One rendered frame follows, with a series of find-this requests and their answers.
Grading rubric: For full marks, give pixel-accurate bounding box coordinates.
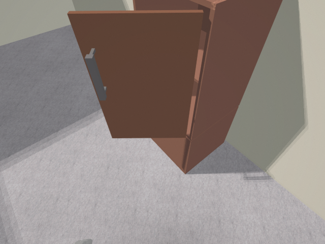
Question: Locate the handle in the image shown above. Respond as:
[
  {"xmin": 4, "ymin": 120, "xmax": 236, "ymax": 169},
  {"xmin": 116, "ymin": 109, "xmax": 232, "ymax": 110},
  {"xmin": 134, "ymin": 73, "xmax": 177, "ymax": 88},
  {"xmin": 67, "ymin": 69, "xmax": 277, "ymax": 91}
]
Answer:
[{"xmin": 85, "ymin": 48, "xmax": 107, "ymax": 101}]

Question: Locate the cupboard door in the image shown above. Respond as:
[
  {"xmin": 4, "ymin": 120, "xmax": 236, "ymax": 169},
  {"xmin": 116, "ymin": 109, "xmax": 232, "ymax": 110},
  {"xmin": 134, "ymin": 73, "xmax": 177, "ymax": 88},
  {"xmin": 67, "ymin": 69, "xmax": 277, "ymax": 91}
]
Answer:
[{"xmin": 67, "ymin": 10, "xmax": 204, "ymax": 138}]

